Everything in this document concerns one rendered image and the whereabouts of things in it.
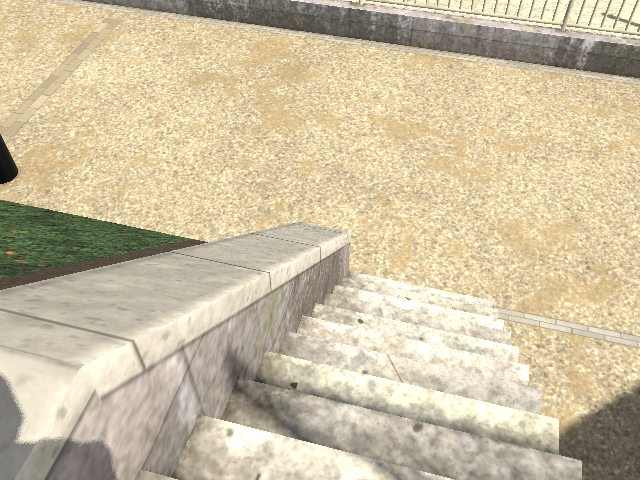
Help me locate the stairs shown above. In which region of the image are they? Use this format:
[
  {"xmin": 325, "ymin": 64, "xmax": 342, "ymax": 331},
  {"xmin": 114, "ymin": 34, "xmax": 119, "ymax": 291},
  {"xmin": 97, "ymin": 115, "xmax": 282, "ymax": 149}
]
[{"xmin": 172, "ymin": 271, "xmax": 582, "ymax": 480}]

